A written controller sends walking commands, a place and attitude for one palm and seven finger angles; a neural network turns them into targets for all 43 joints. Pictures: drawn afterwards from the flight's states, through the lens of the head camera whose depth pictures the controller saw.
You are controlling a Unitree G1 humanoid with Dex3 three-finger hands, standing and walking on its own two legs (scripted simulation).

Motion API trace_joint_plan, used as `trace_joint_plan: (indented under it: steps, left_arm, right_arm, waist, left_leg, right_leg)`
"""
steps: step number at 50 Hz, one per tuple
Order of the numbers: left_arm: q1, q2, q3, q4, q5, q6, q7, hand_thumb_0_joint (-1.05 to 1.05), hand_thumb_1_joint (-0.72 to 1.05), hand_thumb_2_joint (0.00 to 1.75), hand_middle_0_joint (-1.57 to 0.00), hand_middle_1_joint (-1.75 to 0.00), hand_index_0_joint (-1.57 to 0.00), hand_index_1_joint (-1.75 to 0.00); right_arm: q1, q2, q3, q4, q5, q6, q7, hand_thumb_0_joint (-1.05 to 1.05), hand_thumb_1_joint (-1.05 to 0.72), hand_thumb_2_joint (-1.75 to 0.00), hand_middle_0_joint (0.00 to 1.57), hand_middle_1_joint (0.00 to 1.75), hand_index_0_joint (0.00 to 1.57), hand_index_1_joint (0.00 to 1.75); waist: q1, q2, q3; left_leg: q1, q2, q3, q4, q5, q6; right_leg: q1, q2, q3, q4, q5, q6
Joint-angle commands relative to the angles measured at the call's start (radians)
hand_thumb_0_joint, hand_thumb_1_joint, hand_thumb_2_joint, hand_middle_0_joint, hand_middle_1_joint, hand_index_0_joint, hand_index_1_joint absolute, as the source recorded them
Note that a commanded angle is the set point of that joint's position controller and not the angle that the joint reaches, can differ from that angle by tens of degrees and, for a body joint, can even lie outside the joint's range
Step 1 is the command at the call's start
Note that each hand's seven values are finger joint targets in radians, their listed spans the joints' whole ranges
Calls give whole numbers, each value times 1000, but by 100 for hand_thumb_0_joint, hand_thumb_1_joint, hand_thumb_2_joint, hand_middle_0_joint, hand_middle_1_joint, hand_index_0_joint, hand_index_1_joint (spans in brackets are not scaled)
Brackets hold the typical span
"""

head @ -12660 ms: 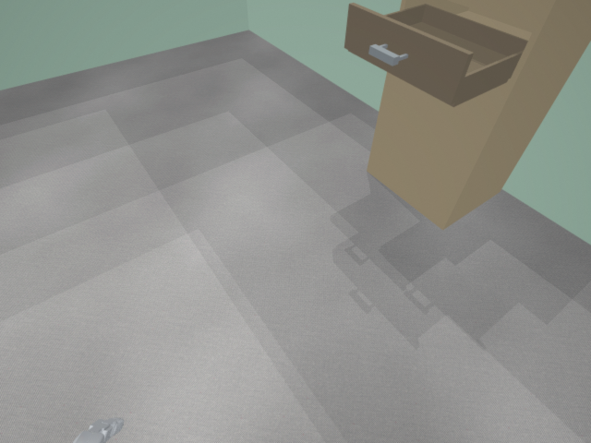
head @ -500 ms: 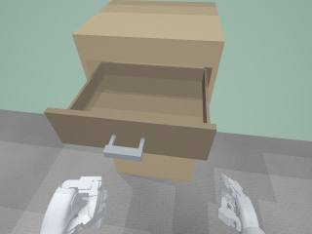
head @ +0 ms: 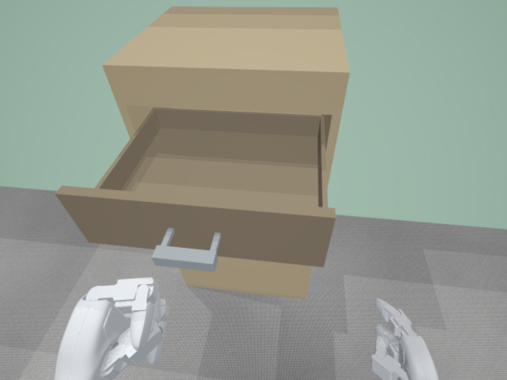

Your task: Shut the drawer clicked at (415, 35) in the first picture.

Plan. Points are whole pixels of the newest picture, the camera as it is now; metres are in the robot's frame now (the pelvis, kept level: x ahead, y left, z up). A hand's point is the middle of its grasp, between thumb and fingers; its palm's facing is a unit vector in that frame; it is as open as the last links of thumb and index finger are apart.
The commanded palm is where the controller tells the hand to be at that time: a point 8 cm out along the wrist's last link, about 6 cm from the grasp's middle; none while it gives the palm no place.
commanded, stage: bring the fist close to the handle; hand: left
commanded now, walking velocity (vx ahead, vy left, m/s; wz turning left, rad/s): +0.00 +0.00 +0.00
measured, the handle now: (189, 247) +0.32 +0.14 +0.05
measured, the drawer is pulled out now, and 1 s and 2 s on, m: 0.29 0.29 0.28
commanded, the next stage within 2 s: push the drawer shut in 1.48 s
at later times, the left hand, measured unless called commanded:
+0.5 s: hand (177, 321) +0.18 +0.11 +0.10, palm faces -0.04 -1.00 -0.07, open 3.3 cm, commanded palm +0.14 +0.17 +0.11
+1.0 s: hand (191, 312) +0.21 +0.11 +0.06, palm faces -0.06 -1.00 -0.02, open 3.3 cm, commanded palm +0.19 +0.16 +0.06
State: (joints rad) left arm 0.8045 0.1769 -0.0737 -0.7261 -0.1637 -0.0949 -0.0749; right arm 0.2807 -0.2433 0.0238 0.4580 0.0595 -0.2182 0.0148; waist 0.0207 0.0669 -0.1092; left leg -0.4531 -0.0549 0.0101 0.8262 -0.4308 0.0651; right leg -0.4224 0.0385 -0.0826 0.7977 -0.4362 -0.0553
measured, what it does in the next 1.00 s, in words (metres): stands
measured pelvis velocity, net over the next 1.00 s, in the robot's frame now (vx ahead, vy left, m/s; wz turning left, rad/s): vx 0.00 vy -0.01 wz -0.01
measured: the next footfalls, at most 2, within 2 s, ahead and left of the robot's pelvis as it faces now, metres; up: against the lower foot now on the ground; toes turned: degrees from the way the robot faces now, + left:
none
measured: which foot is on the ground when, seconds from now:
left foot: down 0.00-1.00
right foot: down 0.00-1.00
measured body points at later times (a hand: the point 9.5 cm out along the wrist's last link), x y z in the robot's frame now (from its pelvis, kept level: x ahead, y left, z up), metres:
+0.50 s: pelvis +0.02 -0.03 +0.00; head +0.02 -0.05 +0.45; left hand +0.17 +0.17 +0.11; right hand +0.20 -0.26 -0.07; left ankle +0.00 +0.08 -0.70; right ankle -0.01 -0.08 -0.70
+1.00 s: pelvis +0.00 -0.01 -0.02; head +0.04 -0.02 +0.43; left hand +0.21 +0.16 +0.06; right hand +0.18 -0.24 -0.09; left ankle +0.00 +0.08 -0.70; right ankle -0.01 -0.08 -0.70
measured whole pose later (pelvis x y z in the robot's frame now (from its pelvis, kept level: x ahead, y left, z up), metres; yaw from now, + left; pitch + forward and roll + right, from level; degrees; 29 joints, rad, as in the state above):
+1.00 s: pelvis +0.00 -0.01 -0.02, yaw +0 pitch +10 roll -1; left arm 0.52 0.15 -0.06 -0.24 -0.16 -0.30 -0.09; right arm 0.25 -0.24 0.03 0.47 0.03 -0.16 0.00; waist -0.02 0.04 -0.11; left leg -0.65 -0.05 0.01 0.94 -0.47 0.05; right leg -0.62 0.04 -0.09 0.92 -0.48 -0.07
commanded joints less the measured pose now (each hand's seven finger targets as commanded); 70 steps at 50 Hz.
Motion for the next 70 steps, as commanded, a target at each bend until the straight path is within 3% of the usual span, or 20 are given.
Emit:
trace_joint_plan:
  steps: [1, 5, 6, 8, 11, 15, 20, 22, 27, 34, 37, 44, 47, 51, 55, 57, 59, 62, 65, 70]
  left_arm:
    - [17, 67, 42, -148, 1, -45, -28, 0, 90, 90, -140, -160, -140, -160]
    - [21, 106, 117, -138, -23, -27, -50, 0, 90, 90, -140, -160, -140, -160]
    - [-6, 100, 122, -121, -35, -28, -55, 0, 90, 90, -140, -160, -140, -160]
    - [-47, 88, 132, -107, -60, -49, -60, 0, 90, 90, -140, -160, -140, -160]
    - [-77, 82, 142, -65, -81, -91, -68, 0, 90, 90, -140, -160, -140, -160]
    - [-83, 104, 165, -7, -76, -137, -93, 0, 90, 90, -140, -160, -140, -160]
    - [-87, 98, 173, 84, -78, -162, -126, 0, 90, 90, -140, -160, -140, -160]
    - [-100, 124, 213, 113, -88, -171, -130, 0, 90, 90, -140, -160, -140, -160]
    - [-158, 89, 172, 137, -95, -206, -120, 0, 90, 90, -140, -160, -140, -160]
    - [-197, 59, 112, 195, -61, -251, -90, 0, 90, 90, -140, -160, -140, -160]
    - [-215, 86, 129, 229, -47, -252, -72, 0, 90, 90, -140, -160, -140, -160]
    - [-293, 29, 51, 250, -21, -272, -26, 0, 90, 90, -140, -160, -140, -160]
    - [-316, 57, 78, 275, -11, -277, -6, 0, 90, 90, -140, -160, -140, -160]
    - [-346, 17, 33, 299, 5, -281, 3, 0, 90, 90, -140, -160, -140, -160]
    - [-349, 15, 25, 281, 9, -282, 16, 0, 90, 90, -140, -160, -140, -160]
    - [-342, 54, 57, 260, 12, -282, 28, 0, 90, 90, -140, -160, -140, -160]
    - [-343, 23, 16, 224, 18, -283, 35, 0, 90, 90, -140, -160, -140, -160]
    - [-310, 28, 22, 238, 23, -272, 49, 0, 90, 90, -140, -160, -140, -160]
    - [-265, -19, -25, 233, 25, -258, 46, 0, 90, 90, -140, -160, -140, -160]
    - [-266, 9, -13, 232, 45, -250, 60, 0, 90, 90, -140, -160, -140, -160]
  right_arm:
    - [-139, -85, -38, -186, 8, -46, -9, 0, -90, -90, 20, 30, 20, 30]
    - [-159, -74, -34, -189, 15, -28, -22, 0, -90, -90, 20, 30, 20, 30]
    - [-155, -76, -30, -185, 13, -26, -26, 0, -90, -90, 20, 30, 20, 30]
    - [-154, -76, -25, -174, 14, -35, -32, 0, -90, -90, 20, 30, 20, 30]
    - [-134, -83, -25, -152, 8, -52, -36, 0, -90, -90, 20, 30, 20, 30]
    - [-120, -84, -32, -132, 3, -62, -35, 0, -90, -90, 20, 30, 20, 30]
    - [-126, -88, -36, -121, 3, -54, -33, 0, -90, -90, 20, 30, 20, 30]
    - [-134, -92, -40, -113, 7, -51, -34, 0, -90, -90, 20, 30, 20, 30]
    - [-139, -95, -42, -116, 3, -54, -37, 0, -90, -90, 20, 30, 20, 30]
    - [-118, -103, -49, -123, -6, -49, -31, 0, -90, -90, 20, 30, 20, 30]
    - [-122, -109, -53, -125, -6, -33, -29, 0, -90, -90, 20, 30, 20, 30]
    - [-112, -110, -44, -152, -15, -14, -20, 0, -90, -90, 20, 30, 20, 30]
    - [-101, -116, -46, -148, -21, 0, -18, 0, -90, -90, 20, 30, 20, 30]
    - [-93, -115, -44, -163, -24, 18, -10, 0, -90, -90, 20, 30, 20, 30]
    - [-78, -115, -47, -177, -26, 36, -4, 0, -90, -90, 20, 30, 20, 30]
    - [-74, -117, -49, -178, -26, 46, -6, 0, -90, -90, 20, 30, 20, 30]
    - [-73, -110, -46, -192, -25, 53, -4, 0, -90, -90, 20, 30, 20, 30]
    - [-66, -112, -48, -192, -24, 67, -4, 0, -90, -90, 20, 30, 20, 30]
    - [-62, -110, -50, -207, -22, 79, 1, 0, -90, -90, 20, 30, 20, 30]
    - [-64, -112, -48, -223, -24, 101, -2, 0, -90, -90, 20, 30, 20, 30]
  waist:
    - [-7, -110, 24]
    - [9, -127, -14]
    - [2, -138, -11]
    - [-5, -88, -8]
    - [-17, -103, -23]
    - [-22, -104, -80]
    - [-25, -119, -86]
    - [-23, -122, -90]
    - [-30, -99, -57]
    - [-38, -83, -93]
    - [-36, -101, -100]
    - [-49, -59, -108]
    - [-49, -97, -133]
    - [-55, -59, -152]
    - [-49, -53, -212]
    - [-41, -60, -224]
    - [-44, -29, -237]
    - [-48, -52, -213]
    - [-52, -62, -192]
    - [-57, -93, -161]
  left_leg:
    - [4, 59, -73, -148, 169, -15]
    - [9, 49, -50, -128, 215, -10]
    - [4, 47, -48, -120, 217, -10]
    - [14, 45, -48, -112, 221, -13]
    - [7, 40, -54, -89, 221, -15]
    - [-5, 34, -53, -56, 253, -17]
    - [-31, 28, -47, -43, 262, -19]
    - [-46, 27, -47, -38, 256, -23]
    - [-46, 30, -50, -52, 239, -22]
    - [-54, 33, -50, -48, 228, -19]
    - [-73, 36, -50, -40, 214, -20]
    - [-93, 42, -60, -23, 182, -22]
    - [-119, 44, -65, -5, 193, -23]
    - [-126, 48, -67, 16, 215, -29]
    - [-123, 52, -68, 34, 271, -32]
    - [-121, 54, -70, 32, 285, -32]
    - [-102, 57, -72, 31, 311, -33]
    - [-109, 62, -79, 33, 319, -35]
    - [-114, 64, -78, 35, 324, -38]
    - [-156, 59, -76, 38, 246, -34]
  right_leg:
    - [-16, -31, 43, -153, 147, 35]
    - [35, -42, 79, -172, 229, 42]
    - [33, -45, 85, -178, 243, 48]
    - [24, -46, 86, -180, 253, 49]
    - [25, -58, 110, -188, 300, 64]
    - [64, -85, 152, -181, 437, 90]
    - [92, -106, 173, -171, 547, 112]
    - [108, -109, 181, -169, 578, 116]
    - [48, -92, 152, -167, 452, 91]
    - [-12, -67, 117, -124, 325, 64]
    - [-29, -57, 111, -110, 281, 55]
    - [-122, -34, 67, -46, 187, 36]
    - [-124, -28, 68, -24, 201, 33]
    - [-163, -25, 56, 20, 217, 29]
    - [-155, -23, 51, 50, 265, 26]
    - [-136, -20, 53, 52, 274, 23]
    - [-145, -21, 48, 60, 280, 23]
    - [-157, -16, 45, 59, 276, 23]
    - [-171, -16, 38, 63, 277, 28]
    - [-188, -14, 43, 64, 226, 26]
